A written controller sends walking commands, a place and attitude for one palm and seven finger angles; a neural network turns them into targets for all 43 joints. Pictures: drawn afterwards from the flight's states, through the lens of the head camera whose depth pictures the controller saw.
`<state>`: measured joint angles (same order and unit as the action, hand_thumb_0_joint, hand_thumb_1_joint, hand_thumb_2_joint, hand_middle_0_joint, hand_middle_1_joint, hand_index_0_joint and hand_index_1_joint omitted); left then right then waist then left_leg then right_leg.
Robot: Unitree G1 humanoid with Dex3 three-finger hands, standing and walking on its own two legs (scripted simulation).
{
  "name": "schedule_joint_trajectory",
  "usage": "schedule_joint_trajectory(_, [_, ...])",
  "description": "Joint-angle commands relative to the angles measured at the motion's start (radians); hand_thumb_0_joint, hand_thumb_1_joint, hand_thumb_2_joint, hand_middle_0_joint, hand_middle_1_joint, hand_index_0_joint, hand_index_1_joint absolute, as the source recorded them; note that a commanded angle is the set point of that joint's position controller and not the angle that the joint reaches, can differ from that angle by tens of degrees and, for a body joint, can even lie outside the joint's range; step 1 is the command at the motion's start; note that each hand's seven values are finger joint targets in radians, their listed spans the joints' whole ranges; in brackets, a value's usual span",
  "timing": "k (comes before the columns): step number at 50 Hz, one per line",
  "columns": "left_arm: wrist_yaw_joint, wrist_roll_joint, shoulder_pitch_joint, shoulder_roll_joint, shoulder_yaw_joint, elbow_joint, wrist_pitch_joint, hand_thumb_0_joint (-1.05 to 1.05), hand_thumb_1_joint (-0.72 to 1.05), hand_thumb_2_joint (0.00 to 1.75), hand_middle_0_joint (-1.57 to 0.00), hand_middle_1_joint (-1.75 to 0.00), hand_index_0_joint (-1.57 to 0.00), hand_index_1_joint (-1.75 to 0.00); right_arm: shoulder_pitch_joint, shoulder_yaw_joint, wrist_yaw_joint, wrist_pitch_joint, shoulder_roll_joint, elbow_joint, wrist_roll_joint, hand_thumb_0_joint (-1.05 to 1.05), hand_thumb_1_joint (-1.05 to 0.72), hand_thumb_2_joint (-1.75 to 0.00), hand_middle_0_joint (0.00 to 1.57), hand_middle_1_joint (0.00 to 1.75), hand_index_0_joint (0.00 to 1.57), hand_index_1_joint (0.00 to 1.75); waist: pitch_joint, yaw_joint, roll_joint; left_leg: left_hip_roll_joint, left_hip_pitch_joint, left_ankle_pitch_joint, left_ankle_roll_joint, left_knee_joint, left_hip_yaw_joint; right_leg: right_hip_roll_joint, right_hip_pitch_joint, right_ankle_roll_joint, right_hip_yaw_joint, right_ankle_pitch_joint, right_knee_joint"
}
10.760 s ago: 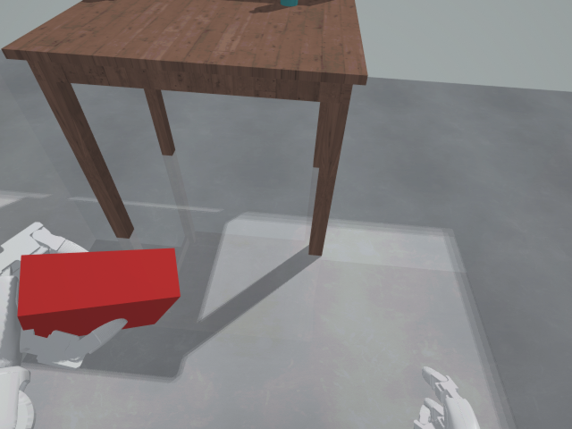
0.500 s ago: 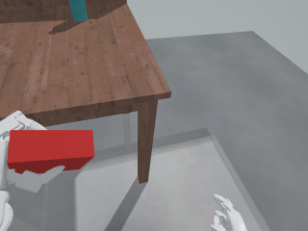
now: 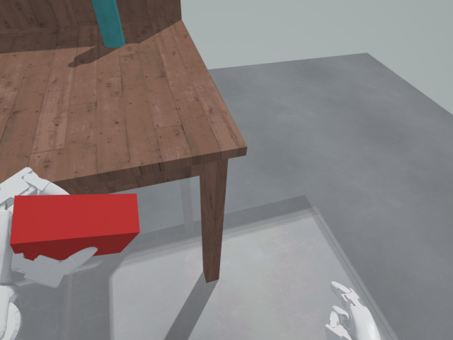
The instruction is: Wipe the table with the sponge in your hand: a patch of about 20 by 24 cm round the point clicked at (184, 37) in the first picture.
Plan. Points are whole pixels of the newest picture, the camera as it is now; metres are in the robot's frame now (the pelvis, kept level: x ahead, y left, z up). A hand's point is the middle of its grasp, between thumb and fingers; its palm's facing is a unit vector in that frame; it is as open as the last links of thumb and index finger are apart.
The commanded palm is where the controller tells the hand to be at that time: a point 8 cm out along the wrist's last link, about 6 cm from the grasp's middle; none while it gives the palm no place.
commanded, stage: look again from close up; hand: left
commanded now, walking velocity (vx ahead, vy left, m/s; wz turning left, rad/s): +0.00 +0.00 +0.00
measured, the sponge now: (95, 228) +0.23 +0.21 +0.13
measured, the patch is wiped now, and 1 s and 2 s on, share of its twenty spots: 0.00 0.00 0.00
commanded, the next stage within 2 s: shuffle to correct the standing spot in 0.34 s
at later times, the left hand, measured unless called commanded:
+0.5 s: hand (50, 248) +0.19 +0.25 +0.15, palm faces +0.40 -0.84 -0.37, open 9.7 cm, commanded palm +0.14 +0.28 +0.17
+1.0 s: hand (60, 211) +0.24 +0.26 +0.15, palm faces +0.35 -0.86 -0.38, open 9.7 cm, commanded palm +0.19 +0.30 +0.17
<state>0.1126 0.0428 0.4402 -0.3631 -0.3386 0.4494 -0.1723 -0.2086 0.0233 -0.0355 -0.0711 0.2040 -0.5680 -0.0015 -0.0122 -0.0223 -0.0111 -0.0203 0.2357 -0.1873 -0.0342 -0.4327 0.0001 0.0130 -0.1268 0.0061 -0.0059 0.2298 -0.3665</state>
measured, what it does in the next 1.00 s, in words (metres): stands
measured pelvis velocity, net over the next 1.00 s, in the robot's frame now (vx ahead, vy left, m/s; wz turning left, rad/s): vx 0.01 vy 0.03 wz -0.04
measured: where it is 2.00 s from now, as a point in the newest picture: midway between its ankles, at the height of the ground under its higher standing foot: outside the picture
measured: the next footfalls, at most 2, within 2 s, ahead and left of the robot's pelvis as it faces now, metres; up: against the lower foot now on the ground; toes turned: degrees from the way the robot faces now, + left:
left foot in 1.58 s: +0.09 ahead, +0.33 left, +0.00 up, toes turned +0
right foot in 1.72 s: +0.05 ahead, +0.01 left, +0.00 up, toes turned -10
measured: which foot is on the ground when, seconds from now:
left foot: down 0.00-1.00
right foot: down 0.00-1.00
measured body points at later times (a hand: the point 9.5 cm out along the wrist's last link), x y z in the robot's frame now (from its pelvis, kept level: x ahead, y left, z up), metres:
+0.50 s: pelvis -0.02 +0.00 +0.00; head -0.02 +0.00 +0.45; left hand +0.16 +0.29 +0.17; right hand +0.15 -0.23 -0.08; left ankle +0.03 +0.09 -0.74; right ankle -0.02 -0.12 -0.74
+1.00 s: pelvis +0.01 +0.03 -0.02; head +0.02 +0.03 +0.43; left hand +0.21 +0.30 +0.17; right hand +0.17 -0.21 -0.10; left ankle +0.03 +0.09 -0.74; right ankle -0.02 -0.12 -0.74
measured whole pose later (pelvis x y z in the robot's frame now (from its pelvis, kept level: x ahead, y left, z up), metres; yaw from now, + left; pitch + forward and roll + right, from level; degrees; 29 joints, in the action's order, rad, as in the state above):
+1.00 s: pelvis +0.01 +0.03 -0.02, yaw -2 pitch -1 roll -1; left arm 0.12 0.03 0.45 -0.36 -0.34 0.46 -0.21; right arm -0.23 0.01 -0.01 -0.05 0.22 -0.57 0.00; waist 0.00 0.00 0.01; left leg -0.04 0.31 -0.33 -0.07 -0.64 -0.06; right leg -0.02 -0.22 0.04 0.02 0.37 -0.60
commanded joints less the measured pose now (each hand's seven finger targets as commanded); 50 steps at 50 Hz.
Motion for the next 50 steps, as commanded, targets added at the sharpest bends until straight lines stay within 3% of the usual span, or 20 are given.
schedule_joint_trajectory(1, [0.019, 0.011, -0.083, -0.144, -0.091, 0.176, -0.062, 0.00, 0.10, 1.30, -1.20, -1.60, -1.20, -1.60, 0.087, -0.050, -0.014, -0.048, 0.121, 0.152, 0.001, 0.00, -0.90, -0.90, 0.20, 0.30, 0.20, 0.30, 0.138, 0.000, 0.055, 0.056, -0.080, 0.191, 0.038, 0.065, 0.038, -0.027, 0.004, -0.006, 0.011, -0.207, 0.050])
schedule_joint_trajectory(4, [0.018, 0.009, -0.110, -0.136, -0.075, 0.170, -0.061, 0.00, 0.10, 1.30, -1.20, -1.60, -1.20, -1.60, 0.091, -0.048, -0.017, -0.046, 0.120, 0.150, 0.002, 0.00, -0.90, -0.90, 0.20, 0.30, 0.20, 0.30, 0.104, 0.003, 0.064, 0.049, -0.061, 0.091, 0.038, 0.093, 0.041, -0.023, -0.017, -0.006, 0.011, -0.132, 0.069])
schedule_joint_trajectory(7, [0.021, 0.006, -0.136, -0.172, -0.103, 0.195, -0.064, 0.00, 0.10, 1.30, -1.20, -1.60, -1.20, -1.60, 0.104, -0.048, -0.021, -0.047, 0.121, 0.155, 0.000, 0.00, -0.90, -0.90, 0.20, 0.30, 0.20, 0.30, 0.089, 0.001, 0.062, 0.039, -0.057, 0.032, 0.037, 0.102, 0.035, -0.021, -0.033, -0.007, 0.016, -0.089, 0.094])
schedule_joint_trajectory(10, [0.021, 0.006, -0.137, -0.152, -0.082, 0.194, -0.067, 0.00, 0.10, 1.30, -1.20, -1.60, -1.20, -1.60, 0.095, -0.048, -0.020, -0.047, 0.120, 0.152, 0.001, 0.00, -0.90, -0.90, 0.20, 0.30, 0.20, 0.30, 0.085, 0.002, 0.060, 0.038, -0.045, -0.004, 0.037, 0.112, 0.046, -0.020, -0.022, -0.009, 0.013, -0.051, 0.098])
schedule_joint_trajectory(12, [0.023, 0.006, -0.126, -0.175, -0.108, 0.199, -0.068, 0.00, 0.10, 1.30, -1.20, -1.60, -1.20, -1.60, 0.101, -0.050, -0.022, -0.048, 0.120, 0.152, -0.001, 0.00, -0.90, -0.90, 0.20, 0.30, 0.20, 0.30, 0.087, 0.001, 0.078, 0.035, -0.052, -0.007, 0.037, 0.110, 0.039, -0.021, -0.030, -0.008, 0.014, -0.047, 0.108])
schedule_joint_trajectory(13, [0.021, 0.007, -0.124, -0.146, -0.081, 0.192, -0.068, 0.00, 0.10, 1.30, -1.20, -1.60, -1.20, -1.60, 0.094, -0.046, -0.020, -0.048, 0.115, 0.151, 0.000, 0.00, -0.90, -0.90, 0.20, 0.30, 0.20, 0.30, 0.081, 0.004, 0.070, 0.037, -0.044, -0.011, 0.037, 0.115, 0.049, -0.021, -0.026, -0.010, 0.009, -0.039, 0.103])
schedule_joint_trajectory(22, [0.021, 0.008, -0.089, -0.155, -0.096, 0.176, -0.064, 0.00, 0.10, 1.30, -1.20, -1.60, -1.20, -1.60, 0.096, -0.052, -0.021, -0.052, 0.120, 0.149, 0.002, 0.00, -0.90, -0.90, 0.20, 0.30, 0.20, 0.30, 0.083, 0.002, 0.068, 0.041, -0.057, -0.021, 0.038, 0.119, 0.044, -0.015, -0.045, -0.006, 0.013, -0.029, 0.109])
schedule_joint_trajectory(26, [0.023, 0.001, -0.099, -0.150, -0.084, 0.175, -0.068, 0.00, 0.10, 1.30, -1.20, -1.60, -1.20, -1.60, 0.089, -0.059, -0.015, -0.052, 0.130, 0.144, -0.003, 0.00, -0.90, -0.90, 0.20, 0.30, 0.20, 0.30, 0.099, 0.006, 0.033, 0.033, -0.031, -0.046, 0.024, 0.051, 0.028, -0.056, -0.038, -0.024, 0.049, 0.010, 0.115])
schedule_joint_trajectory(28, [0.022, 0.000, -0.116, -0.145, -0.072, 0.192, -0.070, 0.00, 0.10, 1.30, -1.20, -1.60, -1.20, -1.60, 0.093, -0.059, -0.012, -0.052, 0.132, 0.144, -0.007, 0.00, -0.90, -0.90, 0.20, 0.30, 0.20, 0.30, 0.085, 0.014, 0.045, 0.030, -0.041, -0.064, 0.021, 0.023, 0.026, -0.077, -0.080, -0.036, 0.068, 0.073, 0.118])
schedule_joint_trajectory(30, [0.024, 0.001, -0.114, -0.155, -0.081, 0.188, -0.070, 0.00, 0.10, 1.30, -1.20, -1.60, -1.20, -1.60, 0.093, -0.062, -0.010, -0.050, 0.135, 0.145, -0.009, 0.00, -0.90, -0.90, 0.20, 0.30, 0.20, 0.30, 0.076, 0.014, 0.013, 0.027, -0.035, -0.084, 0.015, -0.009, 0.022, -0.094, -0.105, -0.047, 0.098, 0.127, 0.120])
schedule_joint_trajectory(33, [0.023, 0.000, -0.134, -0.157, -0.080, 0.205, -0.075, 0.00, 0.10, 1.30, -1.20, -1.60, -1.20, -1.60, 0.096, -0.063, -0.006, -0.046, 0.139, 0.145, -0.010, 0.00, -0.90, -0.90, 0.20, 0.30, 0.20, 0.30, 0.050, 0.022, 0.044, 0.040, -0.047, -0.094, 0.008, -0.013, 0.037, -0.101, -0.152, -0.058, 0.098, 0.152, 0.077])
schedule_joint_trajectory(35, [0.023, 0.000, -0.131, -0.165, -0.094, 0.204, -0.080, 0.00, 0.10, 1.30, -1.20, -1.60, -1.20, -1.60, 0.093, -0.065, -0.004, -0.046, 0.144, 0.148, -0.009, 0.00, -0.90, -0.90, 0.20, 0.30, 0.20, 0.30, 0.053, 0.019, 0.054, 0.057, -0.024, -0.109, -0.001, 0.022, 0.057, -0.073, -0.128, -0.052, 0.075, 0.107, 0.013])
schedule_joint_trajectory(38, [0.023, -0.001, -0.127, -0.166, -0.105, 0.231, -0.092, 0.00, 0.10, 1.30, -1.20, -1.60, -1.20, -1.60, 0.094, -0.063, -0.005, -0.052, 0.150, 0.153, -0.005, 0.00, -0.90, -0.90, 0.20, 0.30, 0.20, 0.30, 0.072, 0.016, 0.168, 0.130, -0.017, -0.158, -0.024, 0.112, 0.149, -0.027, -0.117, -0.034, -0.002, 0.028, -0.174])
schedule_joint_trajectory(39, [0.024, -0.003, -0.117, -0.164, -0.106, 0.235, -0.094, 0.00, 0.10, 1.30, -1.20, -1.60, -1.20, -1.60, 0.088, -0.064, -0.005, -0.054, 0.147, 0.159, -0.005, 0.00, -0.90, -0.90, 0.20, 0.30, 0.20, 0.30, 0.082, 0.012, 0.173, 0.152, -0.007, -0.149, -0.035, 0.127, 0.179, -0.017, -0.114, -0.029, -0.021, 0.020, -0.228])
schedule_joint_trajectory(41, [0.027, -0.002, -0.081, -0.168, -0.122, 0.234, -0.097, 0.00, 0.10, 1.30, -1.20, -1.60, -1.20, -1.60, 0.081, -0.064, -0.005, -0.056, 0.140, 0.162, -0.006, 0.00, -0.90, -0.90, 0.20, 0.30, 0.20, 0.30, 0.107, 0.004, 0.127, 0.165, -0.001, -0.065, -0.052, 0.082, 0.151, -0.034, -0.092, -0.030, -0.020, 0.013, -0.219])
schedule_joint_trajectory(43, [0.028, 0.000, -0.063, -0.156, -0.116, 0.221, -0.094, 0.00, 0.10, 1.30, -1.20, -1.60, -1.20, -1.60, 0.080, -0.061, 0.000, -0.052, 0.140, 0.163, -0.005, 0.00, -0.90, -0.90, 0.20, 0.30, 0.20, 0.30, 0.115, 0.004, 0.077, 0.132, 0.059, 0.002, -0.030, 0.011, 0.087, -0.066, -0.032, -0.048, 0.021, -0.063, -0.183])
schedule_joint_trajectory(46, [0.031, 0.001, -0.066, -0.168, -0.119, 0.213, -0.099, 0.00, 0.10, 1.30, -1.20, -1.60, -1.20, -1.60, 0.075, -0.069, 0.011, -0.041, 0.136, 0.161, 0.002, 0.00, -0.90, -0.90, 0.20, 0.30, 0.20, 0.30, 0.136, 0.014, -0.058, 0.063, 0.096, 0.049, 0.003, -0.161, 0.003, -0.182, 0.006, -0.100, 0.175, -0.218, -0.124])
schedule_joint_trajectory(47, [0.031, 0.002, -0.064, -0.171, -0.122, 0.204, -0.099, 0.00, 0.10, 1.30, -1.20, -1.60, -1.20, -1.60, 0.080, -0.072, 0.014, -0.036, 0.140, 0.158, 0.003, 0.00, -0.90, -0.90, 0.20, 0.30, 0.20, 0.30, 0.120, 0.019, -0.076, 0.047, 0.103, 0.044, 0.015, -0.202, -0.009, -0.218, -0.014, -0.115, 0.219, -0.255, -0.110])
schedule_joint_trajectory(48, [0.032, 0.001, -0.061, -0.174, -0.125, 0.209, -0.101, 0.00, 0.10, 1.30, -1.20, -1.60, -1.20, -1.60, 0.080, -0.071, 0.018, -0.029, 0.135, 0.155, 0.005, 0.00, -0.90, -0.90, 0.20, 0.30, 0.20, 0.30, 0.116, 0.019, -0.084, 0.043, 0.108, 0.042, 0.016, -0.210, -0.009, -0.239, -0.011, -0.121, 0.231, -0.288, -0.112])
schedule_joint_trajectory(50, [0.032, 0.002, -0.059, -0.182, -0.135, 0.215, -0.104, 0.00, 0.10, 1.30, -1.20, -1.60, -1.20, -1.60, 0.081, -0.071, 0.021, -0.016, 0.136, 0.155, 0.010, 0.00, -0.90, -0.90, 0.20, 0.30, 0.20, 0.30, 0.113, 0.024, -0.040, 0.048, 0.062, 0.100, 0.017, -0.161, -0.001, -0.222, -0.040, -0.105, 0.197, -0.313, -0.159])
